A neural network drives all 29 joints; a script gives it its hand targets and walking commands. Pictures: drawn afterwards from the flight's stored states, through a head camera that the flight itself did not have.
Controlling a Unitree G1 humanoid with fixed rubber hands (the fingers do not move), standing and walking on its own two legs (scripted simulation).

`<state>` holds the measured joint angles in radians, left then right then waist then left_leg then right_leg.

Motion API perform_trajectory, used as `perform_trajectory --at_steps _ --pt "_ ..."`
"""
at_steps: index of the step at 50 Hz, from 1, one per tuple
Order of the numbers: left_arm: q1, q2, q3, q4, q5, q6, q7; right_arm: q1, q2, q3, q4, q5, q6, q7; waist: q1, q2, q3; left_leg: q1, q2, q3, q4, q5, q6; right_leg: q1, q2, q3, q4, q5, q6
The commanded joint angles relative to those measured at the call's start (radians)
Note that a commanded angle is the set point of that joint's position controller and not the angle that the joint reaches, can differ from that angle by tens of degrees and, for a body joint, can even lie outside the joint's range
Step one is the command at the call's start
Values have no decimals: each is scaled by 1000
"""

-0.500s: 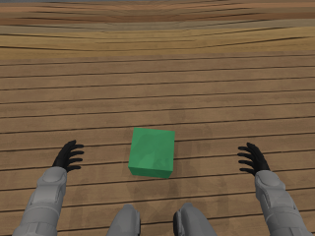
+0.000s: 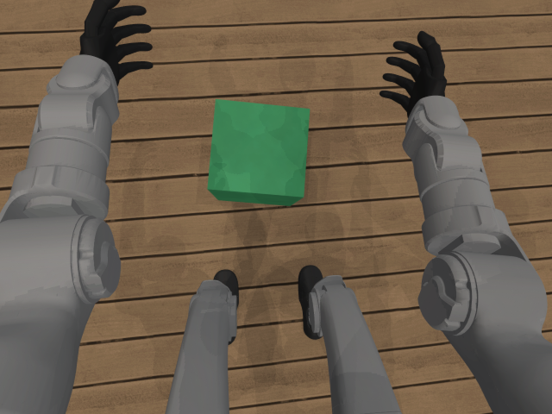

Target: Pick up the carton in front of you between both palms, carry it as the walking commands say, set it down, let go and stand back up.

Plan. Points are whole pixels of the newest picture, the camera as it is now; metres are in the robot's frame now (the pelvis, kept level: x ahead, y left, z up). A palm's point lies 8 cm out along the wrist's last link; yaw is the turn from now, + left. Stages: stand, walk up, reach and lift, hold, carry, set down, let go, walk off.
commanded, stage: reach and lift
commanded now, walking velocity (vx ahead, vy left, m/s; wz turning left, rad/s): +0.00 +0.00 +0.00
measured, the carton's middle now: (258, 160) +0.53 +0.01 -0.52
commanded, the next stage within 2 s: none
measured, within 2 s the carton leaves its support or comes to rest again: leaves its support in 1.78 s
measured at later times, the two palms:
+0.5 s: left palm (159, 125) +0.54 +0.20 -0.29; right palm (361, 141) +0.51 -0.18 -0.29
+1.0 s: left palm (183, 147) +0.54 +0.18 -0.44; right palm (338, 159) +0.51 -0.18 -0.44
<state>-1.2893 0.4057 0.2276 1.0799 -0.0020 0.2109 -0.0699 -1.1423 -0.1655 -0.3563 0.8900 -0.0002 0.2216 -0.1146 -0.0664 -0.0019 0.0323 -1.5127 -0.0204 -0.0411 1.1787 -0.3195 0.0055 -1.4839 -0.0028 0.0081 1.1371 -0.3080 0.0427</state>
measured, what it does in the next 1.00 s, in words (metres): lowers itself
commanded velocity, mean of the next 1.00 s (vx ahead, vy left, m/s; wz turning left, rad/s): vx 0.00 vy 0.00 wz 0.00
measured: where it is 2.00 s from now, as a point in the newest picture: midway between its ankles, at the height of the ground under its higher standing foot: (270, 317)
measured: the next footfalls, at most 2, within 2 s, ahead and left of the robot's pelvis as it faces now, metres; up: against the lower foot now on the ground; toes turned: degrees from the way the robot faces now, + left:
none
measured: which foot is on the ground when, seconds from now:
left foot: down 0.00-1.00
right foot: down 0.00-1.00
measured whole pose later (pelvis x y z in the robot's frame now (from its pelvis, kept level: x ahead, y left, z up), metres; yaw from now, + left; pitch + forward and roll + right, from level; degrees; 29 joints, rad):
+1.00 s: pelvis -0.03 -0.01 -0.27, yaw -2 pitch +35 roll -3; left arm -1.56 0.49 0.04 1.24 -0.19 0.06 0.03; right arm -1.46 -0.25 -0.18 1.09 0.18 0.08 -0.16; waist -0.03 -0.03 0.41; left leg -2.26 -0.03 -0.06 2.20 -0.56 -0.02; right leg -2.24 0.06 0.03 2.16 -0.54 0.08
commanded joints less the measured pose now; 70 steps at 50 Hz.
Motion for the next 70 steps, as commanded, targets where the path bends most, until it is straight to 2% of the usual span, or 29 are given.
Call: perform_trajectory --at_steps 1,6,8,9,10,14,15,16,17,19,24,26,27,30,32,33,39,43,46,50,51,55,56,60,61,63,64,65,70 --pt "-290 104 67 -51 87 -37 3 -236 -78 -73 -110 -64 -46 13 -1 125 -978 555 -40 37 -90 113 -51 262 81 -113 -42 71 18" --pt "-307 97 118 -127 110 -97 16 -225 -40 -47 -180 -57 -92 6 52 79 -1074 476 -45 43 28 293 -38 243 81 -83 42 203 24" --pt "-263 59 87 -92 94 -101 21 -237 -23 -52 -181 -64 -105 3 29 105 -1085 457 -39 30 67 339 -38 211 90 -89 93 237 20" --pt "-294 85 118 -83 102 -107 20 -250 -29 -44 -148 -63 -101 -5 61 81 -1042 378 -43 45 98 310 -31 198 83 -68 102 227 23" --pt "-293 81 104 -115 91 -115 22 -191 -39 -64 -109 -65 -109 -9 19 103 -1068 336 -42 41 132 294 -42 192 84 -74 145 249 17" --pt "-152 39 105 -49 73 -140 23 -122 20 -47 -100 -65 -133 -16 43 76 -1060 254 -39 31 230 446 -33 95 93 -57 254 354 26" --pt "-156 29 82 -76 77 -147 36 -62 -32 -95 -96 -91 -139 -17 -1 140 -1099 313 -31 6 282 537 -40 3 98 -66 293 374 34" --pt "-151 4 76 -104 51 -154 40 -73 -24 -43 -111 -66 -157 -14 42 119 -1118 309 -33 5 335 594 -33 -63 97 -47 321 381 34" --pt "-123 19 82 -70 53 -161 47 -45 -43 -53 -81 -70 -167 -15 -2 110 -1113 273 -26 -11 363 574 -38 -87 99 -59 366 380 29" --pt "-115 16 33 -139 0 -173 62 -68 -64 6 -148 -12 -181 -24 24 128 -1211 286 -29 -15 457 635 -47 -134 93 -46 446 425 31" --pt "-219 111 -50 -252 -105 -181 94 -190 -126 90 -210 69 -190 -47 32 68 -1268 110 -32 25 549 408 -63 -50 73 -58 561 325 22" --pt "-249 136 -76 -199 -116 -167 100 -227 -125 107 -197 122 -175 -50 37 91 -1180 57 -24 23 569 258 -52 -128 72 -79 599 171 37" --pt "-276 170 -82 -133 -109 -161 100 -253 -109 146 -129 159 -161 -46 79 93 -1134 43 -22 38 581 222 -44 -162 78 -78 620 132 36" --pt "-291 146 -127 -166 -139 -151 102 -235 -107 145 -103 153 -141 -49 36 80 -1203 74 -20 34 651 316 -43 -149 88 -93 691 221 37" --pt "-353 186 -100 -136 -128 -140 107 -314 -157 145 -87 172 -134 -48 72 102 -1109 -9 -10 52 676 178 -49 -164 77 -73 726 129 30" --pt "-393 182 -112 -148 -159 -139 106 -381 -185 126 -133 154 -135 -53 45 61 -1143 -38 -8 50 685 126 -47 -128 75 -90 737 95 34" --pt "-518 179 -144 52 -155 -130 82 -522 -178 130 45 164 -125 -38 54 74 -854 -206 17 56 748 -118 -36 -234 50 -82 810 -93 32" --pt "-613 221 -173 4 -201 -156 94 -610 -261 127 58 144 -156 -48 15 54 -898 -197 27 31 812 -53 -39 -193 37 -82 860 -35 32" --pt "-615 260 -157 50 -198 -176 106 -625 -224 163 52 178 -163 -54 49 50 -900 -185 24 31 844 -5 -20 -196 38 -70 889 8 31" --pt "-579 248 -203 47 -214 -188 108 -574 -224 194 77 185 -187 -45 32 57 -928 -116 17 25 867 82 -32 -162 46 -88 923 81 35" --pt "-553 210 -192 85 -205 -188 106 -563 -194 199 94 191 -183 -43 70 77 -889 -125 11 36 867 86 -27 -188 48 -82 922 66 34" --pt "-518 146 -207 109 -212 -184 107 -538 -173 195 118 196 -183 -31 39 55 -858 -159 6 36 858 88 -32 -194 71 -101 934 82 30" --pt "-536 188 -196 109 -199 -183 109 -558 -183 196 120 199 -181 -32 78 47 -862 -144 8 32 869 100 -31 -185 58 -85 944 93 32" --pt "-499 162 -196 99 -202 -187 117 -505 -171 193 137 176 -184 -42 58 44 -885 -121 -2 36 866 132 -36 -191 77 -103 939 120 42" --pt "-507 149 -213 58 -207 -191 122 -494 -184 175 132 178 -194 -45 15 70 -888 -140 -3 34 860 123 -44 -211 69 -108 945 127 34" --pt "-506 130 -205 98 -211 -186 116 -509 -185 175 126 163 -193 -51 14 66 -862 -148 -3 29 875 118 -40 -232 72 -91 926 105 29" --pt "-521 127 -210 23 -217 -196 114 -515 -172 177 113 179 -196 -52 50 78 -871 -135 -8 38 860 101 -37 -261 71 -101 927 73 30" --pt "-536 145 -214 63 -218 -190 118 -536 -170 190 130 188 -196 -52 21 82 -901 -92 2 35 882 123 -40 -233 71 -93 927 97 24" --pt "-610 50 -269 41 -238 -187 114 -598 -78 246 103 197 -194 -47 36 72 -865 -145 -6 35 862 66 -30 -241 77 -94 914 55 23"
